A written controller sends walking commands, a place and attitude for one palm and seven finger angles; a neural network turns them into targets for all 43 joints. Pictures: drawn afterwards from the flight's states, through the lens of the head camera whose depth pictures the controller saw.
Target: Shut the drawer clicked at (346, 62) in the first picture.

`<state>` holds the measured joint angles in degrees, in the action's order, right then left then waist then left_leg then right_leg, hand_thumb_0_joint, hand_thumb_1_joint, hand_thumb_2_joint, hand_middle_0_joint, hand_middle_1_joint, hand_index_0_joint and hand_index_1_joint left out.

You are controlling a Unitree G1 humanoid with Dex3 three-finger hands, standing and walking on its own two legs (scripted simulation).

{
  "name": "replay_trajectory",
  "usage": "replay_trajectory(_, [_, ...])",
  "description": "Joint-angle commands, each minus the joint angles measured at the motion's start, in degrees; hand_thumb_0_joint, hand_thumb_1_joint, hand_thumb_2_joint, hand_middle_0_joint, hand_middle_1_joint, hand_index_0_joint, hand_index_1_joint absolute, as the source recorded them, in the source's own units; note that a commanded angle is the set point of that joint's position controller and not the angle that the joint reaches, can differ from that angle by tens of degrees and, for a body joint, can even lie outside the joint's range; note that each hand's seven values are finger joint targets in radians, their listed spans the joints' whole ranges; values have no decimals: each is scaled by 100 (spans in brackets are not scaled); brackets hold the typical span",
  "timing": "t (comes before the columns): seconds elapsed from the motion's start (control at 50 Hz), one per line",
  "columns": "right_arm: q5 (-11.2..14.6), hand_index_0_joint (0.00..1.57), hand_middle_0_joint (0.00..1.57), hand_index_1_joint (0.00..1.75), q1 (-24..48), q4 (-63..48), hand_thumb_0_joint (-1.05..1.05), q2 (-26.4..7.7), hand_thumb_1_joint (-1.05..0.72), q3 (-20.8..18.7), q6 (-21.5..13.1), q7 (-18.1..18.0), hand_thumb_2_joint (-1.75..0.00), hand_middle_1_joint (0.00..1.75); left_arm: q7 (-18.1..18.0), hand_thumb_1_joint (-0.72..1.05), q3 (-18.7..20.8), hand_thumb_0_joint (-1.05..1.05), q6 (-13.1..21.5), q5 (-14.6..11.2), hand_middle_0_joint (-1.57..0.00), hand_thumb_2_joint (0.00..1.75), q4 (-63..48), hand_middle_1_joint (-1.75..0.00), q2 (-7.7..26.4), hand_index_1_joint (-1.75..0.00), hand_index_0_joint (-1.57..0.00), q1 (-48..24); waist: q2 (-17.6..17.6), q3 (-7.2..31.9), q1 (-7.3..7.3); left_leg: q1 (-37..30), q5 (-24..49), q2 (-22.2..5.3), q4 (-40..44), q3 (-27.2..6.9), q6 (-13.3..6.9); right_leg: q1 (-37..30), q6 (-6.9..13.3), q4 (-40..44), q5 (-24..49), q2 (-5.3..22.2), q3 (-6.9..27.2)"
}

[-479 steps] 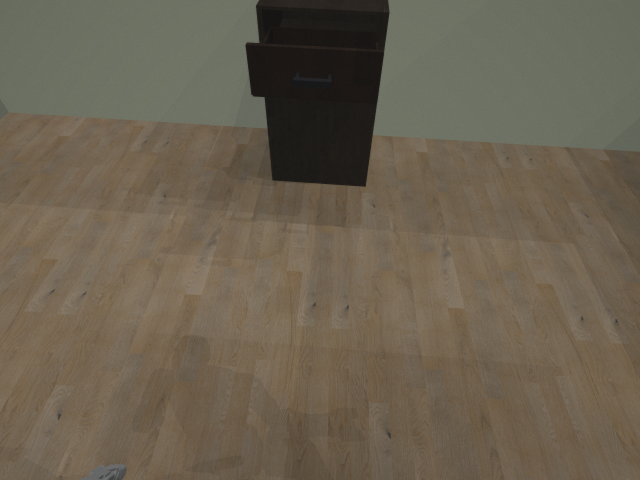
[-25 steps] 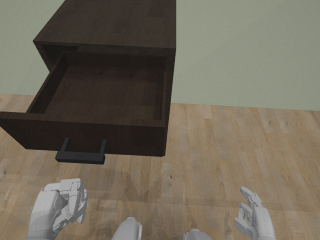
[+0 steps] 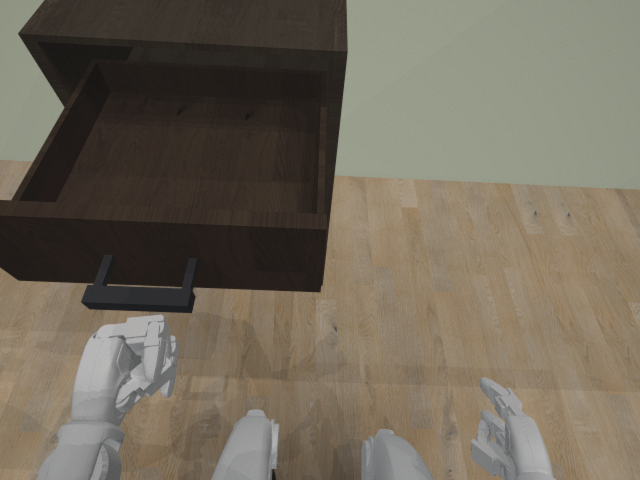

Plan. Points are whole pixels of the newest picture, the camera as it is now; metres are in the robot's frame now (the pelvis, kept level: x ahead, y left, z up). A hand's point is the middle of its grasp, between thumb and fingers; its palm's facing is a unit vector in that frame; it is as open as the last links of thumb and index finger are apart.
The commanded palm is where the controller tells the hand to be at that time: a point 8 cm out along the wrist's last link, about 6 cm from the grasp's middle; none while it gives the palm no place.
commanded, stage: bring the fist close to the handle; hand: left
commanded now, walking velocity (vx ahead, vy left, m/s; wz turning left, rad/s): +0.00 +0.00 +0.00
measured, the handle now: (145, 282) +0.33 +0.23 +0.04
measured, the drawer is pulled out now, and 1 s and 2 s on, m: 0.30 0.28 0.16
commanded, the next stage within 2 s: push the drawer shut in 0.36 s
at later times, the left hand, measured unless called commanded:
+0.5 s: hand (165, 373) +0.23 +0.18 +0.03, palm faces +0.01 -1.00 -0.04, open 3.3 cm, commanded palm +0.22 +0.23 +0.04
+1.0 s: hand (177, 334) +0.28 +0.18 +0.03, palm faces +0.01 -1.00 -0.06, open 3.0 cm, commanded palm +0.28 +0.23 +0.04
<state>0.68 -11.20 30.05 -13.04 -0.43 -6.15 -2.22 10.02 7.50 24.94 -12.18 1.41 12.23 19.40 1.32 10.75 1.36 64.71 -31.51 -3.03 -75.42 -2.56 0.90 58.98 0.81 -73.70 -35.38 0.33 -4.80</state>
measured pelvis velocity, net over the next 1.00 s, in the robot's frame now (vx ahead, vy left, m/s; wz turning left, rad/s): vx -0.01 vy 0.00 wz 0.01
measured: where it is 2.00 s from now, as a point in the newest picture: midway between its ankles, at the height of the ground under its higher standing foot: outside the picture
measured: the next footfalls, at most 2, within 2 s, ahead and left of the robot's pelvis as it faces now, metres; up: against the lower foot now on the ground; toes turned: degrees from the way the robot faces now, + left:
none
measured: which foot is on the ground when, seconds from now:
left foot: down 0.00-1.00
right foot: down 0.00-1.00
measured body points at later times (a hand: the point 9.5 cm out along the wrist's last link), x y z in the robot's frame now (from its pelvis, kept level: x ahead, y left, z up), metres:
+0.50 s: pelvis +0.00 +0.01 +0.00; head +0.09 +0.02 +0.44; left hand +0.23 +0.23 +0.04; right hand +0.19 -0.23 -0.08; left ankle +0.04 +0.13 -0.62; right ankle +0.00 -0.12 -0.62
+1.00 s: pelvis -0.01 +0.00 +0.00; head +0.09 +0.02 +0.44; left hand +0.27 +0.23 +0.03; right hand +0.16 -0.24 -0.10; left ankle +0.04 +0.13 -0.62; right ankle +0.00 -0.12 -0.62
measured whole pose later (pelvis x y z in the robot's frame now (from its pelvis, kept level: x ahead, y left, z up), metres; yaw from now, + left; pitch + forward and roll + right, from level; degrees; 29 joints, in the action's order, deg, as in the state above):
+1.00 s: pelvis -0.01 +0.00 +0.00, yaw +1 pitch +21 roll -3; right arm 0.5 -11.2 32.0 -14.2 0.6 -4.1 -2.5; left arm 8.2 6.5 24.7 -10.6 9.5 13.4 6.4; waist 1.5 10.0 1.0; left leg 66.8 -30.2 -2.3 -75.8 -3.0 0.6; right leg 60.7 0.5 -74.0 -34.3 0.8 -5.2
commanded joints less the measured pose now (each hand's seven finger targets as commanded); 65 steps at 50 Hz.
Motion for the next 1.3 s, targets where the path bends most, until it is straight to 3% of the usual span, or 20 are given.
replay_trajectory(0.0, [15,20,20,30,184,-880,0,-760,-90,-355,-255,-28,-90,30,49,90,469,0,452,-165,-140,90,-1363,-160,727,-160,-140,-112,251,1781,-55,-1522,1643,218,950,73,-247,-846,64,1047,1711,-133,215])
replay_trajectory(0.04, [25,20,20,30,182,-917,0,-725,-90,-360,-226,-6,-90,30,39,90,387,0,409,-185,-140,90,-1479,-160,612,-160,-140,154,307,1843,-79,-1660,1818,217,1001,91,-238,-917,60,1055,1897,-125,181])
replay_trajectory(0.08, [30,20,20,30,179,-880,0,-723,-90,-373,-187,-5,-90,30,-8,90,433,0,368,-178,-140,90,-1418,-160,627,-160,-140,162,130,1710,-32,-1581,1770,217,994,74,-237,-900,45,1078,1890,-140,174])
replay_trajectory(0.12, [27,20,20,30,191,-895,0,-705,-90,-368,-156,1,-90,30,-35,90,299,0,344,-142,-140,90,-1346,-160,473,-160,-140,280,156,1592,1,-1564,1708,213,1012,56,-233,-759,44,1049,1789,-151,126])
replay_trajectory(0.18, [22,20,20,30,183,-894,0,-745,-90,-354,-131,0,-90,30,-44,90,296,0,356,-134,-140,90,-1249,-160,510,-160,-140,86,7,1387,66,-1372,1371,226,994,32,-230,-668,40,1108,1461,-161,143])
replay_trajectory(0.26, [6,20,20,30,187,-932,0,-744,-90,-332,-162,-9,-90,30,-20,90,191,0,492,-119,-140,90,-1515,-160,517,-160,-140,-32,247,1525,49,-1540,1403,214,998,-12,-227,-536,70,1038,1398,-153,113])
replay_trajectory(0.3, [2,20,20,30,191,-936,0,-759,-90,-332,-145,-30,-90,30,-29,90,212,0,477,-108,-140,90,-1387,-160,534,-160,-140,25,130,1462,74,-1467,1318,210,990,-32,-239,-466,64,1041,1301,-177,100])
replay_trajectory(0.36, [6,20,20,30,194,-970,0,-752,-90,-328,-139,-23,-90,30,-33,90,279,0,481,-111,-140,90,-1476,-160,599,-160,-140,57,229,1527,5,-1501,1277,220,1013,-10,-221,-520,80,1045,1257,-165,119])
replay_trajectory(0.44, [16,20,20,30,205,-1037,0,-743,-90,-314,-94,-8,-90,30,-62,90,115,0,381,-65,-140,90,-1541,-160,467,-160,-140,122,277,1508,22,-1570,1268,212,1070,-38,-219,-455,75,1030,1236,-168,68])
replay_trajectory(0.48, [-1,20,20,30,163,-1020,0,-767,-90,-289,-91,-11,-90,30,-117,90,27,0,356,-24,-140,90,-1580,-160,476,-160,-140,-320,260,1450,121,-1543,1159,218,1035,-59,-226,-354,65,1035,1167,-170,74])
replay_trajectory(0.58, [-11,20,20,30,133,-982,0,-812,-90,-264,-71,-30,-90,30,-191,90,75,0,306,25,-140,90,-1286,-160,518,-160,-140,-758,205,1383,153,-1438,944,230,1020,-58,-223,-260,66,1066,998,-172,91])
replay_trajectory(0.68, [-7,20,20,30,101,-980,0,-829,-90,-250,-33,-7,-90,30,-212,90,155,0,194,25,-140,90,-1149,-160,590,-160,-140,-978,296,1720,45,-1644,1222,232,1106,-34,-215,-512,89,1090,1223,-159,111])
replay_trajectory(0.8, [-27,20,20,30,59,-764,0,-884,-90,-238,-26,-50,-90,30,-279,90,117,0,238,71,-140,90,-851,-160,645,-160,-140,-1932,138,1505,277,-1493,1078,218,1008,-56,-248,-307,56,1134,1128,-162,137])
replay_trajectory(0.9, [-18,20,20,30,46,-585,0,-923,-90,-240,-48,-81,-90,30,-256,90,199,0,333,96,-140,90,-502,-160,789,-160,-140,-2693,191,1568,323,-1517,872,226,1013,-58,-248,-212,63,1156,964,-143,170])
replay_trajectory(0.94, [-11,20,20,30,57,-541,0,-913,-90,-229,-44,-83,-90,30,-227,90,149,0,329,69,-140,90,-422,-160,736,-160,-140,-2941,322,1699,308,-1604,839,243,1037,-32,-243,-248,60,1198,952,-125,192])
replay_trajectory(1.04, [12,20,20,30,55,-453,0,-947,-90,-222,-18,-127,-90,30,-179,90,370,0,236,26,-140,90,5,-160,935,-160,-140,-3386,171,1773,288,-1542,819,240,1056,5,-250,-415,46,1292,929,-118,261])
replay_trajectory(1.08, [21,20,20,30,45,-433,0,-935,-90,-212,-21,-124,-90,30,-172,90,304,0,217,13,-140,90,80,-160,861,-160,-140,-3574,327,1809,279,-1655,857,244,1093,7,-236,-405,57,1305,969,-111,252])
replay_trajectory(1.16, [30,20,20,30,3,-388,0,-948,-90,-203,18,-130,-90,30,-189,90,503,0,204,-4,-140,90,555,-160,1009,-160,-140,-3879,31,1695,313,-1441,704,241,1095,62,-250,-538,21,1428,819,-119,337])
replay_trajectory(1.22, [25,20,20,30,-27,-348,0,-946,-90,-203,22,-131,-90,30,-199,90,555,0,288,8,-140,90,677,-160,1051,-160,-140,-4210,260,1820,276,-1581,805,241,1120,53,-236,-477,44,1362,927,-115,320])
replay_trajectory(1.28, [21,20,20,30,-74,-319,0,-957,-90,-205,55,-112,-90,30,-188,90,597,0,296,4,-140,90,968,-160,1067,-160,-140,-4378,208,1759,286,-1565,862,243,1139,74,-229,-534,38,1411,994,-109,336])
